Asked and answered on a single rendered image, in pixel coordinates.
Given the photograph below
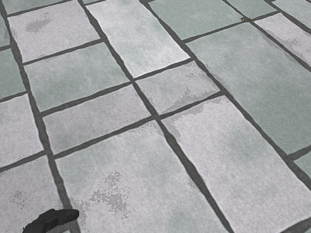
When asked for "left robot hand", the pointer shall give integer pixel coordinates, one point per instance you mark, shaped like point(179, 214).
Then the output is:
point(50, 219)

